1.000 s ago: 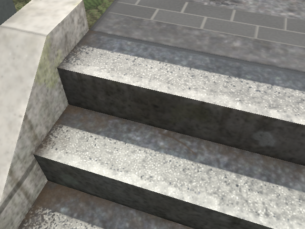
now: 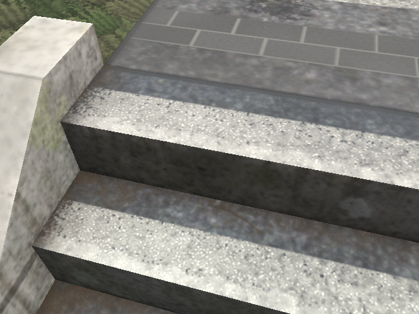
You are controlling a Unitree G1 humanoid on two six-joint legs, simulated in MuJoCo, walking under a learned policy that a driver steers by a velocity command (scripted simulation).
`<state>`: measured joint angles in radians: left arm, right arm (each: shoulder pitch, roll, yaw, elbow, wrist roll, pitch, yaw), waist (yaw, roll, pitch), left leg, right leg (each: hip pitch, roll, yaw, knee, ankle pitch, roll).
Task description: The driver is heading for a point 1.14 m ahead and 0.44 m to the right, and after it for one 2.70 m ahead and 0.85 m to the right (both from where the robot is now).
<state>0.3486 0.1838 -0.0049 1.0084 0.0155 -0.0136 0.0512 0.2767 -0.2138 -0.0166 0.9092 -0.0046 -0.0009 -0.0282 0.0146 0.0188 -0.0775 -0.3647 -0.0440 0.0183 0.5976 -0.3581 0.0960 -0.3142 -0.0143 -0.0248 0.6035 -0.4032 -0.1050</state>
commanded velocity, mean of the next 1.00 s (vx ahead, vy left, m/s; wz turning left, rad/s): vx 0.88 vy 0.00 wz -0.71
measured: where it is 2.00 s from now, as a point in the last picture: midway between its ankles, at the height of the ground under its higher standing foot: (384, 95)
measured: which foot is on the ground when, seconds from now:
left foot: down 0.00-0.00, up 0.02-0.34, down 0.36-0.86, up 0.88-1.00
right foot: down 0.00-0.38, up 0.40-0.82, down 0.84-1.00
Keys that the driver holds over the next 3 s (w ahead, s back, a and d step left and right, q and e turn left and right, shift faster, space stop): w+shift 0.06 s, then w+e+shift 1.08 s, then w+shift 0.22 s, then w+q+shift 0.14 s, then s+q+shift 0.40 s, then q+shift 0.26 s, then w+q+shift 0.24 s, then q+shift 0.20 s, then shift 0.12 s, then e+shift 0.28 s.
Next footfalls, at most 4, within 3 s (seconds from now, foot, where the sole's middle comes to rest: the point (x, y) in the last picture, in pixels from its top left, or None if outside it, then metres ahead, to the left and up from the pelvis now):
0.36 left None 0.32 0.25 -0.58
0.84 right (235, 265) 0.49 -0.01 -0.39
1.28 left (273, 105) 0.84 -0.11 -0.20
1.64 right None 0.79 -0.52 -0.20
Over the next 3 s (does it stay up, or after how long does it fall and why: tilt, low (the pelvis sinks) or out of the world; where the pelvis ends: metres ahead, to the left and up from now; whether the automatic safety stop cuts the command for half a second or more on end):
stays up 1.03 -0.31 0.58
